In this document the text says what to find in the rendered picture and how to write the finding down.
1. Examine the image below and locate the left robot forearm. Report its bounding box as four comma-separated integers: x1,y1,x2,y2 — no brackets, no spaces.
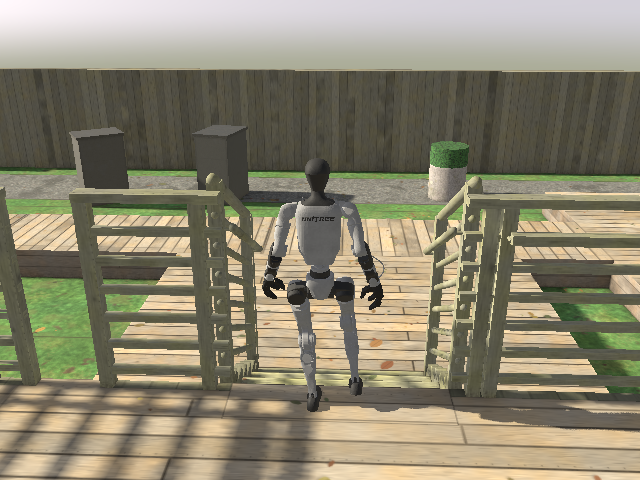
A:
264,242,282,281

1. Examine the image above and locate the right robot hand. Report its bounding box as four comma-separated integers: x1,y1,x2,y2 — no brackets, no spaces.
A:
360,283,384,310

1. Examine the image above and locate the right robot forearm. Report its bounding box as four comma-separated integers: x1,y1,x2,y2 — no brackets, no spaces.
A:
358,241,380,287

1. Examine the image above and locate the robot right thigh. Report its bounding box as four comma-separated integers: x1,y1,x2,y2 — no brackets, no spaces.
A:
334,276,355,332

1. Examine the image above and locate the right robot upper arm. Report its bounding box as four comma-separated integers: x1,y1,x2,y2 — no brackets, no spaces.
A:
339,201,368,257

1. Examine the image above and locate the left robot upper arm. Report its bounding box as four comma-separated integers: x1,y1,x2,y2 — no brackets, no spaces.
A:
271,202,297,258

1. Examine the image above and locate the robot left shin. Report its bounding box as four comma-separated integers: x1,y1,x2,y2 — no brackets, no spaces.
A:
298,333,317,398

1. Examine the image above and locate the left robot hand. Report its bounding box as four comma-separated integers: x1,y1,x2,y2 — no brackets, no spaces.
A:
262,278,285,299

